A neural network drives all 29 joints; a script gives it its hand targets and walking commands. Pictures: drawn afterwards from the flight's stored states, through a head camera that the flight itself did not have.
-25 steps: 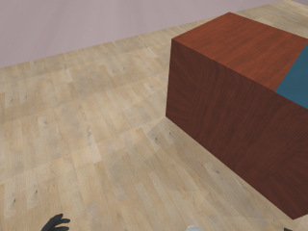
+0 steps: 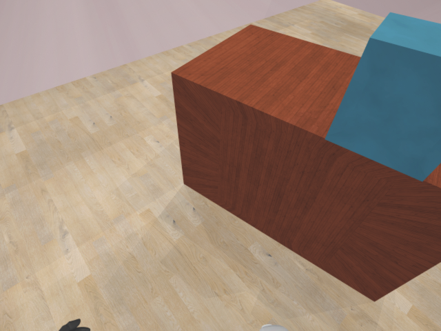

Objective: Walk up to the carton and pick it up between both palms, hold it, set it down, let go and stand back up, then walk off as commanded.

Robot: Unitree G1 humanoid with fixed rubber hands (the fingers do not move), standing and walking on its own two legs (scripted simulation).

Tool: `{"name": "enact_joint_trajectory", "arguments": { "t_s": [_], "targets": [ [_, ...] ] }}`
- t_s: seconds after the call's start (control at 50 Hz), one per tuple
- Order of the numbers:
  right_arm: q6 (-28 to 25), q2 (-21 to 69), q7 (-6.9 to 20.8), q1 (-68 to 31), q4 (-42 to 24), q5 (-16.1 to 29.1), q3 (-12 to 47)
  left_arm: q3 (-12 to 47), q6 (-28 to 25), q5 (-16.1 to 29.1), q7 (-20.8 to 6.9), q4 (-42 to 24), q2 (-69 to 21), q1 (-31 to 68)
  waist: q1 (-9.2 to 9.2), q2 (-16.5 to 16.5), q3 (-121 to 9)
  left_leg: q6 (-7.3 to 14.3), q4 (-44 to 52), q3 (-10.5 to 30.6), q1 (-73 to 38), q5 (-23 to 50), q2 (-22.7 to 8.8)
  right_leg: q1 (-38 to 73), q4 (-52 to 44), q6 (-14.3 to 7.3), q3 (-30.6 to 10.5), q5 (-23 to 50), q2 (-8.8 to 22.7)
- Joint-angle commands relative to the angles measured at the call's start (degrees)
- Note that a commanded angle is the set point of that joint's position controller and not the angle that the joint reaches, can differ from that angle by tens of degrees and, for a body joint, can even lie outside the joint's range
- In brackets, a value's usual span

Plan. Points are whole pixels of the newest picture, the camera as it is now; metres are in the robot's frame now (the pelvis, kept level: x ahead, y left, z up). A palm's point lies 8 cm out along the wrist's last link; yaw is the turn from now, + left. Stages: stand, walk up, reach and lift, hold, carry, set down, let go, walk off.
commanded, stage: walk up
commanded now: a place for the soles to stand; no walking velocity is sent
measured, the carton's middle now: (406, 97) +0.64 -0.47 +0.09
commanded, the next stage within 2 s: none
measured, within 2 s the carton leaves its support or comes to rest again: neither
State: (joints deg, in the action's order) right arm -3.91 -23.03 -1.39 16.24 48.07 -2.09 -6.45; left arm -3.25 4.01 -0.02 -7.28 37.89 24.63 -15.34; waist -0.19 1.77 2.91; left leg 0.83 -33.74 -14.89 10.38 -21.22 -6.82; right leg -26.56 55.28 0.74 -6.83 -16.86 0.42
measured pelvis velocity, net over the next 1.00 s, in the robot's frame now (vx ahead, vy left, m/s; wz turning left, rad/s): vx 0.18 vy -0.18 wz -0.32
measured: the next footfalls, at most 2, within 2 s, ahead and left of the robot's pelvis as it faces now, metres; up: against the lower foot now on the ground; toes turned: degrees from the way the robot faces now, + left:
right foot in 0.16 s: +0.14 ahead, -0.19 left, +0.00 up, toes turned -2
left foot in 0.40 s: +0.18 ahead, +0.01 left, +0.00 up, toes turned +3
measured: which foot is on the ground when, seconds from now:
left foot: down 0.00-0.18, up 0.20-0.38, down 0.40-0.82, up 0.84-1.00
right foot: up 0.00-0.14, down 0.16-0.42, up 0.44-0.78, down 0.80-1.00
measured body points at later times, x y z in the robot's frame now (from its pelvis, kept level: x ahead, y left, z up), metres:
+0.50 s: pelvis +0.11 -0.07 -0.02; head +0.12 -0.05 +0.43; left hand +0.25 +0.22 -0.13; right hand +0.14 -0.41 -0.10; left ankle +0.14 +0.00 -0.73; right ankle +0.10 -0.19 -0.69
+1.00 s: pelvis +0.18 -0.18 -0.02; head +0.21 -0.19 +0.43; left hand +0.35 +0.11 -0.11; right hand +0.17 -0.52 -0.12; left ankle +0.20 -0.09 -0.68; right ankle +0.22 -0.30 -0.73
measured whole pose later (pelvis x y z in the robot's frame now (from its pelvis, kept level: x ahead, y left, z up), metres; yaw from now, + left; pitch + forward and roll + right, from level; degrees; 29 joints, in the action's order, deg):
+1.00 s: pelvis +0.18 -0.18 -0.02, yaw -18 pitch -2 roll +2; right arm -3.3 -23.2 -0.6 13.8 47.5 -0.7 -4.3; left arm -3.8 1.7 0.0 -2.7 39.1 24.5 -20.0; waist 1.1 1.8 5.4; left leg -1.2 -61.1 -11.2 24.9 -32.1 -3.8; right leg -24.5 41.9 -1.9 -4.2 -15.4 -1.9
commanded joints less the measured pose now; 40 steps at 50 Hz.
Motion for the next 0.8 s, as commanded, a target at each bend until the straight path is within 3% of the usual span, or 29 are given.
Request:
{"name": "enact_joint_trajectory", "arguments": {
  "t_s": [0.0,0.06,0.08,0.1,0.12,0.14,0.16,0.18,0.2,0.22,0.26,0.3,0.34,0.36,0.38,0.4,0.42,0.44,0.48,0.52,0.56,0.6,0.62,0.68,0.7,0.72,0.74,0.76,0.78],
  "targets": [
    [-1.9,-17.9,0.9,4.1,-4.1,-0.3,-4.0,-1.5,-2.0,-0.2,0.2,-5.1,7.1,3.2,-2.77,-9.2,0.5,8.0,10.4,3.2,-14.3,33.9,-12.6,-9.0,-10.0,0.0,9.5,1.5,4.0],
    [-1.0,-18.3,1.3,1.9,-4.9,0.0,-4.4,-1.9,-2.1,-0.5,1.0,-5.0,7.2,0.8,-0.66,-11.1,-6.0,7.6,3.2,0.9,-15.9,36.6,-12.1,-1.6,-16.3,-2.1,12.8,1.6,2.4],
    [-0.7,-18.4,1.2,-1.2,-5.3,0.0,-4.8,-2.9,-2.1,-1.3,1.1,-3.9,7.9,-2.8,1.58,-9.0,-8.3,8.2,-1.4,-0.2,-12.1,33.7,-11.7,4.3,-16.9,-2.2,15.6,1.7,1.5],
    [-0.3,-18.4,1.1,-4.2,-5.7,0.5,-4.6,-3.1,-2.4,-1.3,1.4,-1.3,8.1,-8.8,5.96,-7.3,-9.4,7.4,-6.8,-1.3,-6.8,32.1,-11.2,11.6,-20.5,-3.6,16.4,3.8,-0.3],
    [0.1,-16.4,1.2,-4.4,-5.6,0.3,-3.6,-4.5,-2.6,-1.9,2.2,-0.2,11.6,-12.5,7.99,-2.2,-11.6,6.6,-18.0,-2.4,-0.7,30.8,-6.9,19.4,-21.4,-5.1,15.5,3.9,-3.9],
    [0.6,-14.0,1.0,-5.0,-8.0,0.3,-2.7,-5.3,-2.6,-2.3,2.8,0.4,13.2,-16.1,11.47,3.2,-9.0,4.8,-31.1,-1.4,9.7,21.4,-3.9,23.6,-25.6,-9.0,6.9,-0.1,-3.9],
    [0.8,-9.0,1.1,-4.8,-9.8,0.9,-0.8,-6.6,-2.6,-2.4,3.5,0.2,19.0,-16.5,9.34,17.4,-4.0,1.6,-38.4,-0.6,25.3,-10.3,3.3,25.3,-34.6,-14.0,-18.0,-2.0,8.0],
    [0.2,-11.5,0.9,-5.1,-11.0,1.9,-1.0,-6.3,-3.0,-1.6,3.2,-2.6,21.1,-10.7,5.98,18.1,-5.9,-0.2,-40.4,10.6,29.4,-15.0,5.3,23.6,-41.4,-19.6,-41.7,-0.1,13.9],
    [-0.2,-13.5,1.0,-7.3,-10.2,2.0,-1.2,-5.9,-2.8,-0.8,3.4,-2.2,18.6,-9.5,5.17,10.9,-0.4,-0.1,-37.8,14.4,29.2,-13.3,2.8,19.3,-40.0,-18.4,-36.4,-1.8,12.3],
    [-0.8,-12.9,1.4,-7.4,-9.7,1.9,-1.2,-5.2,-2.7,-1.5,3.8,-2.6,16.4,-7.7,4.58,8.7,2.3,0.1,-34.0,13.5,27.4,-12.4,2.3,15.7,-37.6,-17.0,-29.2,5.9,10.0],
    [-1.6,-12.3,1.3,-2.2,-7.1,2.0,-0.8,-4.7,-2.9,-1.6,4.1,-3.9,14.9,-3.9,1.55,10.0,-0.4,0.2,-23.8,13.3,20.3,-12.3,1.9,11.5,-34.8,-14.7,-21.1,8.7,6.4],
    [-2.0,-12.2,0.8,-0.7,-6.1,2.2,-1.4,-3.8,-2.8,-2.5,3.5,-5.2,14.4,-2.8,1.21,12.1,-2.8,1.0,-14.9,13.7,12.0,-14.2,3.7,7.7,-30.6,-16.2,-21.2,16.1,6.4],
    [-3.0,-12.0,-0.4,6.3,-3.0,1.6,-1.9,-3.4,-2.4,-2.1,3.4,-6.2,12.8,1.6,-2.83,8.3,-4.1,2.3,1.5,13.6,-0.4,-2.2,4.2,0.5,-23.0,-14.5,-17.3,19.2,5.6],
    [-3.4,-12.8,-0.8,12.8,-1.3,1.1,-2.5,-2.7,-2.4,-1.9,3.4,-7.5,11.6,3.9,-7.08,4.7,-7.5,2.4,9.0,13.6,-15.5,8.2,2.9,-11.1,-16.6,-10.5,-11.8,10.3,1.2],
    [-3.1,-17.9,-1.7,15.3,-1.0,-0.9,-4.4,-1.0,-2.6,-1.7,3.3,-8.3,5.7,3.5,-9.38,-8.9,-8.5,2.5,14.4,26.7,-26.9,6.2,-9.1,-22.7,-5.0,-5.3,-5.3,-4.2,-6.6],
    [-3.1,-21.9,-2.6,10.3,-2.7,-1.7,-4.8,-1.4,-2.1,-2.3,3.5,-7.2,6.0,0.4,-5.10,-9.5,-6.9,4.1,19.5,37.5,-17.6,-5.8,-23.8,-22.5,4.4,-2.4,-4.5,-8.0,-4.2],
    [-2.9,-22.7,-2.7,3.2,-4.3,0.4,-4.7,-3.1,-1.3,-3.4,3.1,-4.9,12.5,-2.8,-2.47,-2.2,-2.9,6.3,22.9,40.2,-9.8,-18.4,-28.4,-20.7,9.3,-1.0,-4.1,-9.4,-0.2],
    [-3.1,-21.1,-2.5,1.9,-4.6,1.1,-4.4,-3.9,-1.1,-3.3,2.4,-4.3,15.4,-2.3,-2.68,0.8,1.0,7.1,23.8,37.5,-6.8,-18.4,-27.1,-20.1,10.7,-0.4,-2.6,-6.9,2.0],
    [-3.4,-17.1,-1.8,-1.8,-5.1,0.4,-3.5,-4.7,-0.8,-2.6,1.7,-2.0,14.4,-4.2,-0.14,-2.7,3.4,3.2,22.6,22.9,-2.2,-8.7,-18.6,-14.6,10.9,-0.7,-1.3,-2.5,3.0],
    [-3.3,-15.7,-1.4,1.1,-3.8,-0.2,-3.4,-4.3,-1.1,-1.7,1.2,-1.5,11.6,-4.5,-0.42,-7.6,5.6,2.8,19.5,13.1,-2.8,6.0,-13.5,-13.8,9.2,0.3,2.8,2.2,2.7],
    [-3.4,-15.6,-0.7,2.7,-4.1,0.0,-3.1,-3.3,-1.4,-0.6,1.1,-2.0,9.2,-2.7,-1.04,-7.2,4.8,4.0,16.8,9.0,-5.3,20.5,-11.8,-12.7,5.1,-0.2,5.4,3.6,2.7],
    [-3.0,-16.7,-0.3,4.0,-4.0,0.5,-3.1,-3.1,-1.8,-0.4,1.1,-3.3,8.4,-0.3,-2.00,-9.4,3.8,6.7,13.9,7.8,-9.5,23.2,-11.9,-13.4,0.0,-0.3,6.5,2.5,3.8],
    [-2.8,-17.5,0.1,2.6,-4.3,0.5,-3.8,-2.7,-1.9,0.1,1.1,-3.2,8.0,-0.3,-1.07,-9.9,2.3,8.5,12.6,5.7,-10.2,24.7,-12.3,-11.5,-4.3,-0.4,7.1,2.2,5.1],
    [-2.1,-18.5,0.5,4.6,-4.8,0.2,-4.3,-3.1,-2.5,-0.9,1.4,-4.4,8.5,1.3,-3.04,-9.4,0.5,8.9,5.6,3.7,-13.4,33.2,-12.0,-8.4,-13.0,-1.2,12.1,0.4,3.8],
    [-1.9,-19.7,0.5,2.0,-5.7,0.4,-4.6,-3.6,-2.7,-0.9,1.7,-4.0,9.5,-2.8,0.00,-12.0,-3.1,8.5,2.6,4.8,-14.6,34.4,-13.6,-5.1,-14.3,-2.8,10.8,0.4,4.1],
    [-1.7,-18.7,0.1,0.8,-5.9,0.3,-4.7,-3.1,-2.8,-1.8,1.7,-2.9,8.7,-3.5,0.25,-8.1,-4.3,9.1,0.1,2.6,-11.7,34.7,-13.9,-1.9,-15.7,-3.6,13.7,0.5,3.0],
    [-1.4,-19.3,0.3,-1.5,-6.3,0.7,-4.6,-4.4,-3.1,-1.6,2.1,-2.3,10.1,-6.3,3.01,-8.7,-6.0,8.2,-4.8,1.5,-7.1,34.7,-12.3,5.4,-19.1,-4.0,14.2,2.1,1.6],
    [-0.8,-17.7,0.4,-2.4,-6.8,0.9,-4.0,-5.6,-3.2,-2.4,2.7,-0.2,11.9,-12.4,6.55,-3.0,-9.0,6.7,-15.2,-0.5,-1.3,33.7,-8.8,15.1,-19.9,-5.4,14.5,6.5,-1.9],
    [-0.3,-14.6,0.1,-4.6,-7.6,1.3,-2.9,-6.2,-3.4,-2.6,3.3,1.7,13.0,-19.2,11.28,3.4,-9.3,5.0,-29.5,0.7,7.9,28.6,-5.2,22.4,-23.5,-8.5,8.9,6.0,-4.0]
  ]
}}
